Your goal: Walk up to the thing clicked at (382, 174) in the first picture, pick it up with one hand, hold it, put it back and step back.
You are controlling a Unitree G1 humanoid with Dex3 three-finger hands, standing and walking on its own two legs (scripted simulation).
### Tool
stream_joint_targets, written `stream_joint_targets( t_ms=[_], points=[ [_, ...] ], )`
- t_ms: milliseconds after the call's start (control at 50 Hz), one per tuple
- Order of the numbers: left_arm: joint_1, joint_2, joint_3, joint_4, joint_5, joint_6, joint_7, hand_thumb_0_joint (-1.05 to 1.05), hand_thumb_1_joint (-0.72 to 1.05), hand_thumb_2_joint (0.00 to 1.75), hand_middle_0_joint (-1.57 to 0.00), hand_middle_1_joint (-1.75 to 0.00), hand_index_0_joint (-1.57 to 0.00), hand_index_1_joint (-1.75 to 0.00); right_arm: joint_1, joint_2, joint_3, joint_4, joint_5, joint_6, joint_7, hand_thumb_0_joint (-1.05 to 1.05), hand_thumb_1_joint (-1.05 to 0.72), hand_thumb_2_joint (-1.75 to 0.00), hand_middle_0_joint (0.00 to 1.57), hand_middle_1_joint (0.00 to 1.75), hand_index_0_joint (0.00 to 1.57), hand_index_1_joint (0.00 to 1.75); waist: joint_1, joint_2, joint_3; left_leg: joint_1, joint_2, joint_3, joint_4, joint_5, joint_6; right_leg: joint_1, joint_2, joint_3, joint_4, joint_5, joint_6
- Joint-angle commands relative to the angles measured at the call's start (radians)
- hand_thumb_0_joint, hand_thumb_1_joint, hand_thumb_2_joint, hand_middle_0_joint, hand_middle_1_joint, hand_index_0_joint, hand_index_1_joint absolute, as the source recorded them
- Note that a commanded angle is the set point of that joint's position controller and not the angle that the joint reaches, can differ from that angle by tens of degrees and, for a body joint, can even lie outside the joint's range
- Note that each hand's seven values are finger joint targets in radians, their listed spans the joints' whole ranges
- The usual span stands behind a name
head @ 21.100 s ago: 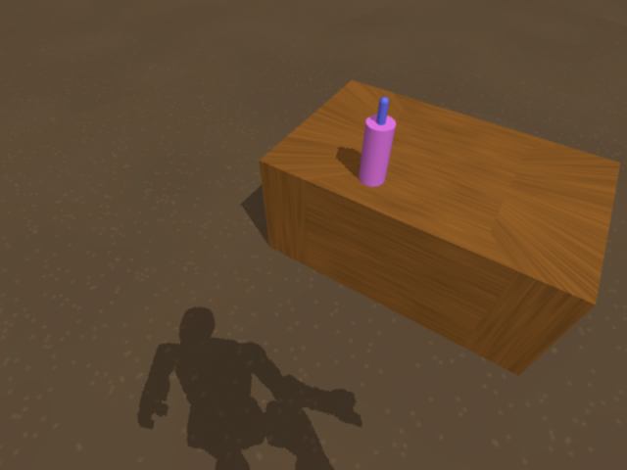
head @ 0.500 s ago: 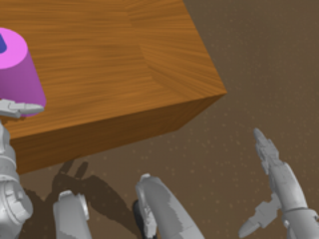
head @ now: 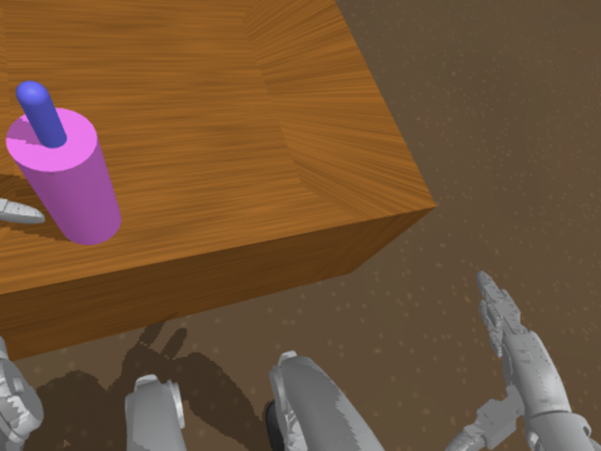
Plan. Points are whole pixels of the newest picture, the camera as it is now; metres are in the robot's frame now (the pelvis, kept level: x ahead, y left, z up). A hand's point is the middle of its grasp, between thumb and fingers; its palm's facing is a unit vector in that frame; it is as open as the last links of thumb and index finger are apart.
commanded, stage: withdraw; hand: left
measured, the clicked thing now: (68, 170) +0.50 +0.19 -0.02
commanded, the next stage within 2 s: rise in 0.02 s
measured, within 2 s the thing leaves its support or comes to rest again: neither
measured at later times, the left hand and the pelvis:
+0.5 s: hand out of the picture +0.43 +0.36 +0.12, palm faces +0.45 -0.83 -0.32, open 17.0 cm; pelvis +0.01 +0.00 +0.09, yaw +2 degrees
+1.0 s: hand (5, 402) +0.24 +0.21 +0.06, palm faces +0.20 -0.95 -0.24, open 17.3 cm; pelvis +0.03 -0.01 +0.12, yaw +3 degrees
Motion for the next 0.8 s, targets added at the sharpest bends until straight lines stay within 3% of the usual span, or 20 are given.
stream_joint_targets(
  t_ms=[0,80,120,140,180,200,220,260,300,320,380,420,460,480,520,540,600,640,720,780],
  points=[
    [-0.284,0.220,-0.013,-0.228,-0.048,0.008,-0.047,0.00,-0.61,0.02,-0.06,-0.04,-0.07,-0.04,0.019,-0.155,-0.100,-0.119,0.020,-0.033,-0.039,0.00,0.52,-0.05,0.05,0.05,0.05,0.05,0.091,0.338,-0.469,0.595,-0.026,0.058,-0.261,0.364,0.035,0.265,0.024,-0.011,-0.243,0.365,-0.059],
    [-0.211,0.098,-0.062,-0.143,-0.093,0.036,-0.076,0.00,-0.61,0.03,-0.05,-0.05,-0.06,-0.04,0.001,-0.150,-0.087,-0.080,0.031,-0.041,-0.056,0.00,0.55,-0.05,0.05,0.05,0.05,0.05,0.088,0.211,-0.353,0.559,-0.024,0.056,-0.321,0.303,0.039,0.281,0.026,-0.022,-0.289,0.327,-0.059],
    [-0.218,0.100,-0.061,-0.145,-0.108,0.028,-0.092,0.00,-0.56,0.10,-0.06,-0.03,-0.03,-0.07,0.000,-0.156,-0.086,-0.084,0.035,-0.048,-0.066,0.00,0.58,-0.04,0.05,0.05,0.05,0.05,0.084,0.167,-0.347,0.562,-0.027,0.059,-0.340,0.294,0.045,0.300,0.028,-0.024,-0.310,0.328,-0.056],
    [-0.020,0.239,-0.067,0.046,0.035,0.126,-0.033,0.00,-0.61,0.08,-0.07,-0.05,-0.06,-0.07,0.063,-0.200,-0.130,-0.102,0.045,-0.023,-0.071,0.00,0.50,-0.05,0.06,0.05,0.05,0.05,0.128,0.179,-0.352,0.640,-0.037,0.065,-0.398,0.308,0.033,0.352,0.023,-0.034,-0.349,0.324,-0.057],
    [-0.307,0.208,-0.108,-0.225,0.009,0.165,0.016,0.00,-0.60,0.09,-0.08,-0.06,-0.06,-0.08,0.073,-0.170,-0.105,-0.068,0.057,0.009,-0.069,0.00,0.50,-0.06,0.05,0.05,0.05,0.05,0.113,0.242,-0.401,0.723,-0.028,0.067,-0.434,0.334,0.020,0.361,0.025,-0.023,-0.372,0.342,-0.063],
    [-0.385,0.291,-0.054,-0.300,0.019,0.177,0.033,0.00,-0.58,0.09,-0.08,-0.06,-0.07,-0.08,0.068,-0.202,-0.148,-0.089,0.059,0.017,-0.074,0.00,0.47,-0.06,0.05,0.05,0.05,0.05,0.125,0.278,-0.482,0.789,-0.025,0.065,-0.445,0.365,0.014,0.385,0.024,-0.023,-0.378,0.362,-0.063],
    [-0.350,0.331,-0.044,-0.275,0.041,0.198,0.053,0.00,-0.52,0.08,-0.08,-0.05,-0.07,-0.06,0.099,-0.195,-0.154,-0.031,0.057,0.028,-0.076,0.00,0.42,-0.08,0.05,0.05,0.05,0.05,0.139,0.317,-0.484,0.827,-0.026,0.067,-0.456,0.392,0.010,0.393,0.022,-0.024,-0.379,0.376,-0.064],
    [-0.295,0.312,-0.074,-0.209,0.060,0.236,0.086,0.00,-0.38,0.09,-0.07,-0.05,-0.08,-0.04,0.082,-0.147,-0.097,0.074,0.057,0.048,-0.072,0.00,0.34,-0.10,0.05,0.05,0.05,0.05,0.167,0.281,-0.381,0.797,-0.027,0.067,-0.486,0.398,0.014,0.401,0.022,-0.026,-0.401,0.361,-0.063],
    [-0.366,0.453,-0.012,-0.304,0.085,0.243,0.131,0.00,-0.42,0.13,-0.07,-0.08,-0.07,-0.08,0.010,-0.161,-0.107,0.044,0.055,0.058,-0.083,0.00,0.24,-0.19,0.13,0.13,0.13,0.13,0.189,0.297,-0.447,0.834,-0.033,0.080,-0.502,0.388,0.022,0.479,0.013,-0.012,-0.431,0.363,-0.058],
    [-0.342,0.456,-0.015,-0.278,0.093,0.250,0.144,0.00,-0.45,0.12,-0.06,-0.07,-0.06,-0.07,0.010,-0.145,-0.084,0.067,0.054,0.064,-0.082,0.00,0.16,-0.27,0.13,0.18,0.13,0.18,0.202,0.304,-0.428,0.836,-0.036,0.088,-0.511,0.380,0.026,0.503,0.008,-0.002,-0.451,0.363,-0.056],
    [-0.272,0.267,-0.117,-0.154,0.094,0.264,0.159,0.00,-0.42,0.13,-0.06,-0.07,-0.07,-0.07,-0.078,-0.046,0.029,0.085,0.050,0.056,-0.077,0.00,-0.08,-0.48,0.13,0.18,0.13,0.18,0.206,0.261,-0.304,0.806,-0.035,0.091,-0.557,0.332,0.026,0.509,0.005,-0.003,-0.491,0.321,-0.057],
    [-0.191,0.200,-0.158,-0.050,0.100,0.278,0.162,0.00,-0.45,0.11,-0.06,-0.07,-0.06,-0.07,-0.189,-0.027,0.092,0.045,0.048,0.039,-0.077,0.00,-0.22,-0.51,0.13,0.19,0.13,0.19,0.237,0.210,-0.294,0.792,-0.035,0.098,-0.579,0.328,0.028,0.551,0.004,-0.004,-0.517,0.320,-0.055],
    [-0.154,0.212,-0.152,-0.053,0.102,0.287,0.161,0.00,-0.46,0.11,-0.06,-0.07,-0.06,-0.07,-0.164,0.001,0.140,0.090,0.041,0.040,-0.075,0.00,-0.31,-0.56,0.14,0.20,0.14,0.20,0.256,0.223,-0.308,0.800,-0.037,0.106,-0.592,0.345,0.026,0.571,0.002,-0.005,-0.534,0.333,-0.055],
    [-0.106,0.165,-0.183,-0.012,0.096,0.297,0.155,0.00,-0.43,0.12,-0.06,-0.07,-0.06,-0.07,-0.121,0.003,0.133,0.128,0.041,0.045,-0.075,0.00,-0.31,-0.56,0.14,0.20,0.14,0.20,0.239,0.196,-0.287,0.800,-0.035,0.105,-0.597,0.357,0.028,0.580,0.003,-0.007,-0.543,0.348,-0.055],
    [-0.014,0.160,-0.193,-0.018,0.090,0.324,0.152,0.00,-0.46,0.11,-0.06,-0.07,-0.06,-0.07,-0.050,-0.074,0.051,0.119,0.047,0.045,-0.084,0.00,-0.39,-0.61,0.15,0.22,0.15,0.22,0.221,0.143,-0.298,0.870,-0.032,0.110,-0.614,0.393,0.027,0.601,0.006,-0.013,-0.568,0.383,-0.052],
    [-0.018,0.204,-0.171,-0.152,0.081,0.329,0.153,0.00,-0.44,0.12,-0.06,-0.07,-0.06,-0.07,-0.004,-0.133,-0.009,0.126,0.051,0.051,-0.092,0.00,-0.46,-0.65,0.16,0.23,0.16,0.23,0.229,0.161,-0.353,0.922,-0.034,0.117,-0.623,0.432,0.024,0.634,0.005,-0.011,-0.578,0.421,-0.053],
    [0.049,0.135,-0.233,-0.299,0.054,0.370,0.147,0.00,-0.47,0.10,-0.06,-0.06,-0.06,-0.06,-0.003,-0.134,-0.036,0.193,0.079,0.065,-0.102,0.00,-0.56,-0.71,0.17,0.24,0.17,0.24,0.226,0.143,-0.275,0.961,-0.033,0.111,-0.663,0.444,0.021,0.632,0.006,-0.016,-0.606,0.437,-0.051],
    [0.153,0.042,-0.274,-0.283,0.041,0.397,0.150,0.00,-0.49,0.09,-0.06,-0.06,-0.06,-0.06,-0.046,-0.106,-0.012,0.237,0.089,0.057,-0.106,0.00,-0.62,-0.74,0.17,0.25,0.17,0.25,0.230,0.072,-0.183,0.920,-0.034,0.105,-0.682,0.392,0.028,0.617,0.005,-0.019,-0.618,0.397,-0.050],
    [0.293,-0.059,-0.328,-0.519,0.017,0.404,0.155,0.00,-0.51,0.08,-0.06,-0.06,-0.06,-0.06,-0.068,-0.032,0.059,0.227,0.100,0.033,-0.113,0.00,-0.70,-0.79,0.18,0.27,0.18,0.27,0.274,0.105,-0.154,0.925,-0.045,0.120,-0.728,0.326,0.024,0.663,-0.007,-0.016,-0.644,0.330,-0.052],
    [0.398,-0.067,-0.334,-0.705,0.009,0.401,0.170,0.00,-0.51,0.08,-0.06,-0.06,-0.06,-0.06,-0.106,-0.010,0.090,0.190,0.101,0.017,-0.126,0.00,-0.70,-0.79,0.18,0.27,0.18,0.27,0.311,0.135,-0.169,0.957,-0.051,0.136,-0.741,0.342,0.019,0.724,-0.017,-0.009,-0.653,0.342,-0.051]
  ],
)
